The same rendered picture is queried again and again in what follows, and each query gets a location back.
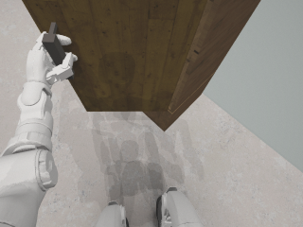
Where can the handle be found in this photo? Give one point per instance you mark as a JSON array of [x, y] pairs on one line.
[[54, 47]]

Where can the robot left hand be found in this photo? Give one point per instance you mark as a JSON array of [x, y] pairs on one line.
[[39, 64]]

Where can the right robot thigh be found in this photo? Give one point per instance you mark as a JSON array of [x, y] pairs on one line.
[[181, 212]]

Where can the cupboard door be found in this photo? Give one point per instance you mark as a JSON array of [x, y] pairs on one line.
[[131, 53]]

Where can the robot left forearm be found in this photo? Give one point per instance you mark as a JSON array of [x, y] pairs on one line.
[[35, 126]]

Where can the left robot upper arm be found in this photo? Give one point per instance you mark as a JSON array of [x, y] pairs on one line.
[[24, 179]]

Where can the robot thigh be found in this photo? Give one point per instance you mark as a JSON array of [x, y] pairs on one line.
[[181, 212], [112, 216]]

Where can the left robot thigh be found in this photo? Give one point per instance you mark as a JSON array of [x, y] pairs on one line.
[[112, 216]]

